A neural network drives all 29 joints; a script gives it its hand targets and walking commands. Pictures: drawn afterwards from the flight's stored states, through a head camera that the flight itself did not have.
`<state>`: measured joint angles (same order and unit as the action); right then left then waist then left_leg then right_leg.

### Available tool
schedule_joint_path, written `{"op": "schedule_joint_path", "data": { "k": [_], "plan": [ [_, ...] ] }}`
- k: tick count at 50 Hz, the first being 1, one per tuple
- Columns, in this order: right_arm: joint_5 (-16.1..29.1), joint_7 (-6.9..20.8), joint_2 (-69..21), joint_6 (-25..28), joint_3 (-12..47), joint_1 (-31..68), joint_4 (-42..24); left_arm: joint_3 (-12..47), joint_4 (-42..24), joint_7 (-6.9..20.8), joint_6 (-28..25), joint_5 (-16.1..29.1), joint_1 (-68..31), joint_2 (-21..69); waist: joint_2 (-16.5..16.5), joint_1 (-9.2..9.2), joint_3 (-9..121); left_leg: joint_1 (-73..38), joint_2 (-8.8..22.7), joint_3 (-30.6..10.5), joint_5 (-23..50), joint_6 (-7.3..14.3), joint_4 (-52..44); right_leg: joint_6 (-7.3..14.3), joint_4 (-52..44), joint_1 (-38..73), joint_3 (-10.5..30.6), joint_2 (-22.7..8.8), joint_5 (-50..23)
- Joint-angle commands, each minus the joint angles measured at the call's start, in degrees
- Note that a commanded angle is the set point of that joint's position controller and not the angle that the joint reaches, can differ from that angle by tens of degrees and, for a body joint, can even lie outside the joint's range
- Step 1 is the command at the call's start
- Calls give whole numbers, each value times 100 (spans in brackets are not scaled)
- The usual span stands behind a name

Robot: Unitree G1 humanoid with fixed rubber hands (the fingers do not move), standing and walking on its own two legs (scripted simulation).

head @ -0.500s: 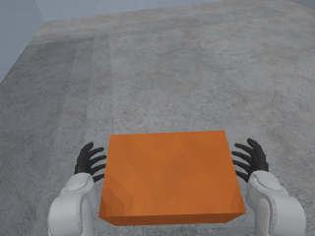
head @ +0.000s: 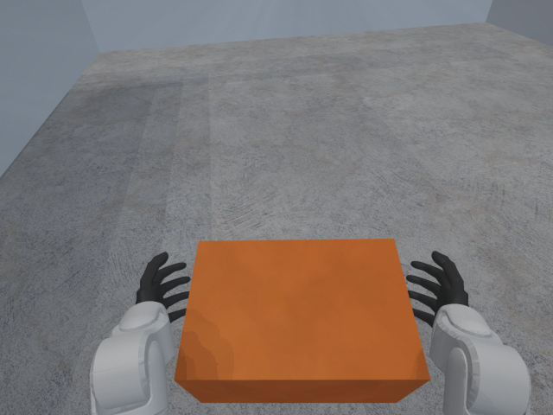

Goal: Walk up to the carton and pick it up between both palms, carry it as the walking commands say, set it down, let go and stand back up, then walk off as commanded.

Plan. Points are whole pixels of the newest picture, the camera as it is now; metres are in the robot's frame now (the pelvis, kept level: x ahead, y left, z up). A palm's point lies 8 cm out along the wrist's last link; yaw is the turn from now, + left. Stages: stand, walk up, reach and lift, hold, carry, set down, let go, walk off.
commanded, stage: carry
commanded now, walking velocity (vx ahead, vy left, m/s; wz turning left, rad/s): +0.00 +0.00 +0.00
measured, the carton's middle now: (296, 321) +0.28 +0.00 +0.02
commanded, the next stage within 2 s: hold in 1.32 s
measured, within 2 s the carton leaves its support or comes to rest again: neither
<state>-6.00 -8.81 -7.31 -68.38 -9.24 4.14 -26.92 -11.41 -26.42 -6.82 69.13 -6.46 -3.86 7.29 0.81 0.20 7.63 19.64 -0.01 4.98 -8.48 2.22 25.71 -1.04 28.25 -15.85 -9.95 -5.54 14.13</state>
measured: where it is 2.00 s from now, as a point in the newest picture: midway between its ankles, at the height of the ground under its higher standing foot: outside the picture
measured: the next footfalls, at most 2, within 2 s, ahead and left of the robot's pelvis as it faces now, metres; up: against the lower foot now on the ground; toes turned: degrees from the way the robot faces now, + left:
none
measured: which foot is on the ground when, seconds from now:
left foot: down 0.00-1.00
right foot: down 0.00-1.00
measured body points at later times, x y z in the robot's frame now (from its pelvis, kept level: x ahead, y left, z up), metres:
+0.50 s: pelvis -0.01 -0.01 +0.00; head -0.03 -0.02 +0.45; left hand +0.24 +0.18 +0.10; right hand +0.25 -0.20 +0.09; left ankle +0.05 +0.10 -0.74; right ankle +0.00 -0.13 -0.74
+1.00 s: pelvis -0.01 -0.01 +0.00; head -0.03 -0.02 +0.45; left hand +0.24 +0.18 +0.09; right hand +0.25 -0.20 +0.09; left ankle +0.05 +0.10 -0.74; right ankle +0.00 -0.13 -0.74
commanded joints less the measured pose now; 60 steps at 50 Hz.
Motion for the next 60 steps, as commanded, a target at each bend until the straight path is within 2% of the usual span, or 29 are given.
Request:
{"op": "schedule_joint_path", "data": {
  "k": [1, 16, 60],
  "plan": [
    [2148, 1473, -4792, -123, 4375, 2457, -307, 4426, -604, 1368, -11, 2352, -2682, 4684, 85, 9, 867, -455, 760, -743, -196, -7, -585, 3, -461, 98, 432, -386, 105],
    [2165, 1458, -4844, -51, 4401, 2440, -390, 4473, -715, 1381, -79, 2418, -2638, 4782, -83, 8, 1113, -618, 704, -547, 304, 6, -185, 69, -475, 124, 501, -412, -364],
    [2078, 1506, -4804, 124, 4304, 2475, -206, 4446, -530, 1419, -237, 2307, -2633, 4762, 14, 4, 1079, -461, 763, -569, 0, -7, -231, 141, -420, 55, 537, -327, -192]
  ]
}}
